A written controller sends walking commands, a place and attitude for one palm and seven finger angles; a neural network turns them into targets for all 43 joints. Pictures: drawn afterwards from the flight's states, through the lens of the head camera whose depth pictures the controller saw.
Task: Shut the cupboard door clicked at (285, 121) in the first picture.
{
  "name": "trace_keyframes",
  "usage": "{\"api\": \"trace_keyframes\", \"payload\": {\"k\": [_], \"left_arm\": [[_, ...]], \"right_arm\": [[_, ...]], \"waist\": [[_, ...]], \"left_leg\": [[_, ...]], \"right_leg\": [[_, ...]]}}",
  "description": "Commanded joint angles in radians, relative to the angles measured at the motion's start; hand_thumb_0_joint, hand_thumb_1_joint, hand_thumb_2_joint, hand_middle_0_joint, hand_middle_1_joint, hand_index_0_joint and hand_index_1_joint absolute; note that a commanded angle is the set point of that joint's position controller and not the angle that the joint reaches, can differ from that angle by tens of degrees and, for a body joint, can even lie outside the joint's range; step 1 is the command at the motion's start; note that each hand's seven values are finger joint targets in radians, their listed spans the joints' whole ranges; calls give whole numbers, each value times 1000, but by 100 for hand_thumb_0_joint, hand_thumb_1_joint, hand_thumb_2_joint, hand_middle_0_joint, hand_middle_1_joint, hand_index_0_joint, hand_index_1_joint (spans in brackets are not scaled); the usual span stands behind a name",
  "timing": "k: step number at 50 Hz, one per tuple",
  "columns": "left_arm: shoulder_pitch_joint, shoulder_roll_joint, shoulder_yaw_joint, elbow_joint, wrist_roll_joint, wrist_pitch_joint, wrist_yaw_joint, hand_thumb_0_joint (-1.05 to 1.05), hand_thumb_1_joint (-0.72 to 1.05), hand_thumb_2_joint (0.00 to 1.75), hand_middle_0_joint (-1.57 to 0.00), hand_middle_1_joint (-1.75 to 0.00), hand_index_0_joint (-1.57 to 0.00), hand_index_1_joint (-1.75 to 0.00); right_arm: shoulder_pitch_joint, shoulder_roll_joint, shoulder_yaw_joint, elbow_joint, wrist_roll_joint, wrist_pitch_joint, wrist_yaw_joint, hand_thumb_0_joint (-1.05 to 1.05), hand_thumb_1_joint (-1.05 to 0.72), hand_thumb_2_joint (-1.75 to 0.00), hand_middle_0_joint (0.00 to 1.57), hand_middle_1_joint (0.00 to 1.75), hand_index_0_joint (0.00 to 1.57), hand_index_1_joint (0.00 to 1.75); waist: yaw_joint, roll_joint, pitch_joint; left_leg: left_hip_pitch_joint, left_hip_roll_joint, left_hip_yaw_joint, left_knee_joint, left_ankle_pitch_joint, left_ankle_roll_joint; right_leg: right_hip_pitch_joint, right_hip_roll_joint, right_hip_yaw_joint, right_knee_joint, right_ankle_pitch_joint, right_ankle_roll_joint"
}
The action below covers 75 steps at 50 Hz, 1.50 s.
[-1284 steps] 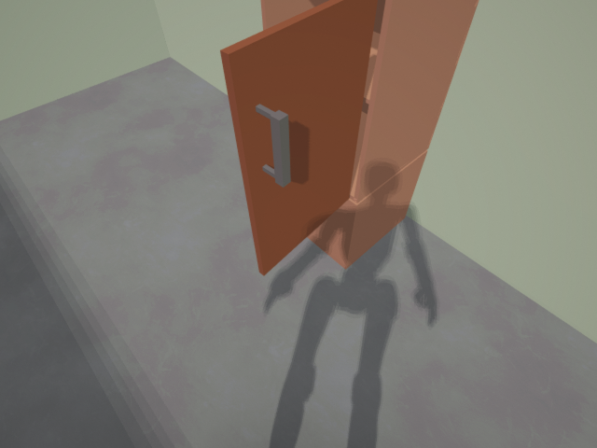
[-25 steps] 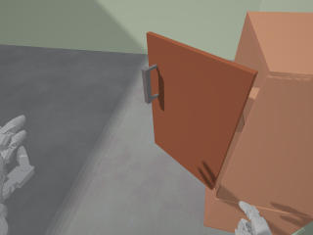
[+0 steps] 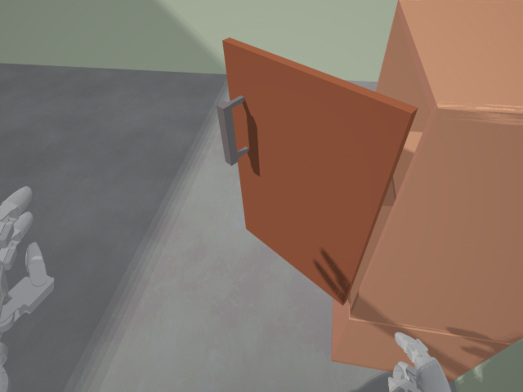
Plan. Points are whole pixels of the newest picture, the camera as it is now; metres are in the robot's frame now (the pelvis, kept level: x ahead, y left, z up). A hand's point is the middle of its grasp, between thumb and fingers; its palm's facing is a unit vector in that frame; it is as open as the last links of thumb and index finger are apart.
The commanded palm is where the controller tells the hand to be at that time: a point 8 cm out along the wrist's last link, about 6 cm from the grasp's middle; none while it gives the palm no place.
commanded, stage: step back with the hand held close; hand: left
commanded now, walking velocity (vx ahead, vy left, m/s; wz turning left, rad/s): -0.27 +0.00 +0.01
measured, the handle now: (235, 131) +0.61 +0.12 +0.07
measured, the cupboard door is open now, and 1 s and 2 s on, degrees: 56 56 56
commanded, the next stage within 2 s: stop stepping back and stand still in 1.02 s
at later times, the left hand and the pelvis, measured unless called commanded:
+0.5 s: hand out of the picture +0.13 +0.31 +0.15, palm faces +0.39 -0.77 -0.50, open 7.4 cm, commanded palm +0.07 +0.34 +0.17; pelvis -0.07 +0.04 -0.01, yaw -1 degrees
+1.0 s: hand out of the picture +0.00 +0.35 +0.16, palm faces +0.54 -0.72 -0.43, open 7.4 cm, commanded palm -0.06 +0.37 +0.17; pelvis -0.17 +0.05 -0.03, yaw +5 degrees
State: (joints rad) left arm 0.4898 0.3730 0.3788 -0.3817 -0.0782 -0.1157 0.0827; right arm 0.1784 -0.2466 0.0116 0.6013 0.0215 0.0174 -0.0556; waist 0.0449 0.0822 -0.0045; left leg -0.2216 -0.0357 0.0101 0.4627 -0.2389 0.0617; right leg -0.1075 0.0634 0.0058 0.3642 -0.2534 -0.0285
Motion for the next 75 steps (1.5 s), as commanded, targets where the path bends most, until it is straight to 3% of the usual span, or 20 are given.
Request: {"api": "trace_keyframes", "payload": {"k": [1, 12, 24, 34, 41, 45, 49, 51, 52, 55, 57, 60, 62, 66, 67, 68, 69, 71, 72, 75], "left_arm": [[-27, 245, 145, -280, 3, -82, 30, 0, 90, 90, -20, -30, -20, -30], [98, 262, 190, -260, -13, -82, 48, 0, 90, 90, -20, -30, -20, -30], [-34, 237, 199, -292, 46, -152, 56, 0, 90, 90, -20, -30, -20, -30], [-30, 231, 196, -373, 40, -194, 63, 0, 90, 90, -20, -30, -20, -30], [-71, 262, 252, -344, 46, -210, 68, 0, 90, 90, -20, -30, -20, -30], [5, 239, 245, -305, 18, -215, 49, 0, 90, 90, -20, -30, -20, -30], [-39, 229, 189, -352, -16, -233, 37, 0, 90, 90, -20, -30, -20, -30], [-108, 261, 180, -380, -5, -254, 49, 0, 90, 90, -20, -30, -20, -30], [-198, 284, 165, -411, 10, -264, 61, 0, 90, 90, -20, -30, -20, -30], [-245, 302, 160, -424, 27, -213, 56, 0, 90, 90, -20, -30, -20, -30], [-180, 264, 166, -384, 24, -178, 50, 0, 90, 90, -20, -30, -20, -30], [-55, 255, 205, -356, 12, -163, 52, 0, 90, 90, -20, -30, -20, -30], [40, 239, 206, -409, -15, -142, 48, 0, 90, 90, -20, -30, -20, -30], [187, 279, 240, -451, -22, -98, 56, 0, 90, 90, -20, -30, -20, -30], [206, 262, 208, -463, -15, -88, 58, 0, 90, 90, -20, -30, -20, -30], [211, 294, 213, -484, -3, -84, 63, 0, 90, 90, -20, -30, -20, -30], [120, 305, 202, -515, -5, -80, 66, 0, 90, 90, -20, -30, -20, -30], [-167, 381, 269, -533, -1, -85, 81, 0, 90, 90, -20, -30, -20, -30], [-293, 386, 251, -434, 10, -99, 96, 0, 90, 90, -20, -30, -20, -30], [-239, 249, 138, -238, 34, -63, 111, 0, 90, 90, -20, -30, -20, -30]], "right_arm": [[-110, -118, -58, -186, 4, -24, -20, 0, -90, -90, 20, 30, 20, 30], [-101, -117, -70, -233, 12, 25, -31, 0, -90, -90, 20, 30, 20, 30], [-69, -152, -77, -238, 0, -48, -39, 0, -90, -90, 20, 30, 20, 30], [-45, -131, -79, -204, -9, -87, -16, 0, -90, -90, 20, 30, 20, 30], [-62, -132, -84, -171, -21, -120, -27, 0, -90, -90, 20, 30, 20, 30], [-66, -119, -90, -168, -10, -127, -7, 0, -90, -90, 20, 30, 20, 30], [-65, -96, -83, -143, -7, -131, 11, 0, -90, -90, 20, 30, 20, 30], [-26, -64, -80, -102, -11, -131, 15, 0, -90, -90, 20, 30, 20, 30], [-37, -52, -70, -98, -13, -137, 11, 0, -90, -90, 20, 30, 20, 30], [-83, -85, -86, -125, 7, -145, -24, 0, -90, -90, 20, 30, 20, 30], [-101, -98, -79, -120, -4, -150, -29, 0, -90, -90, 20, 30, 20, 30], [-70, -96, -69, -156, -12, -164, 5, 0, -90, -90, 20, 30, 20, 30], [-65, -80, -68, -186, -9, -144, 18, 0, -90, -90, 20, 30, 20, 30], [-59, -73, -77, -211, -12, -123, 21, 0, -90, -90, 20, 30, 20, 30], [-53, -64, -76, -204, -9, -115, 22, 0, -90, -90, 20, 30, 20, 30], [-25, -60, -75, -181, 5, -103, 21, 0, -90, -90, 20, 30, 20, 30], [-47, -75, -89, -158, 13, -91, 14, 0, -90, -90, 20, 30, 20, 30], [-49, -99, -75, -122, -20, -96, 2, 0, -90, -90, 20, 30, 20, 30], [-32, -56, -51, -131, -31, -100, 9, 0, -90, -90, 20, 30, 20, 30], [-81, -77, -67, -100, -19, -103, -39, 0, -90, -90, 20, 30, 20, 30]], "waist": [[-24, -26, -197], [-30, -35, -175], [-32, 54, -38], [-49, -54, -64], [-29, 103, -116], [-25, 75, -107], [-31, 2, -107], [-50, -207, -136], [-58, -269, -144], [-82, -184, -206], [-48, 190, -194], [-22, 210, -201], [-18, 132, -207], [-8, 196, -170], [-3, 91, -160], [-2, -196, -160], [-24, -436, -75], [-99, -266, 7], [-136, -305, -7], [-70, -81, 48]], "left_leg": [[143, 88, -52, 22, 388, 1], [5, 135, -92, -24, 383, 3], [-584, 230, -267, -265, -532, 83], [-350, 150, -208, -69, -424, 32], [-500, 326, -330, -307, -504, 78], [-449, 337, -222, -305, -475, 10], [-108, 252, -116, -143, -297, -105], [124, 145, 8, 240, -66, -131], [169, 109, 25, 339, -48, -118], [226, 113, 15, 114, 359, -64], [184, 262, -115, -98, 547, -10], [-130, 338, -253, -396, -436, -46], [-84, 277, -178, -445, -443, -213], [-204, 153, 43, -398, -384, -248], [-215, 88, 127, -203, -348, -252], [-118, 14, 201, 276, -249, -196], [-137, 27, -25, 792, -253, -139], [-314, 97, -137, 1046, -185, -86], [-192, 160, -89, 909, -184, -93], [-60, 122, 38, 424, -256, -36]], "right_leg": [[-50, -157, 83, 29, 529, 44], [-59, -110, 78, 107, 388, 46], [174, -27, 67, 308, 15, 38], [-141, -105, 217, 168, -133, -28], [53, 19, 47, 513, -90, 36], [24, 37, -1, 473, -232, 19], [-229, -52, 101, 45, -290, -25], [-487, -284, 390, -159, -209, -102], [-501, -364, 396, -174, 63, -109], [-358, -185, 158, 135, 510, 8], [-298, -6, 24, 357, 5, 64], [-91, 37, -7, 537, -288, 20], [-77, 87, -90, 458, -277, 9], [122, 126, -201, 198, -268, -6], [133, 64, -172, 81, -267, -43], [-64, -120, -10, -70, -257, -101], [-413, -383, 298, -171, -315, -199], [-567, -494, 365, -229, -365, -283], [-613, -453, 267, -236, -479, -200], [-566, -296, 181, -90, -655, -162]]}}
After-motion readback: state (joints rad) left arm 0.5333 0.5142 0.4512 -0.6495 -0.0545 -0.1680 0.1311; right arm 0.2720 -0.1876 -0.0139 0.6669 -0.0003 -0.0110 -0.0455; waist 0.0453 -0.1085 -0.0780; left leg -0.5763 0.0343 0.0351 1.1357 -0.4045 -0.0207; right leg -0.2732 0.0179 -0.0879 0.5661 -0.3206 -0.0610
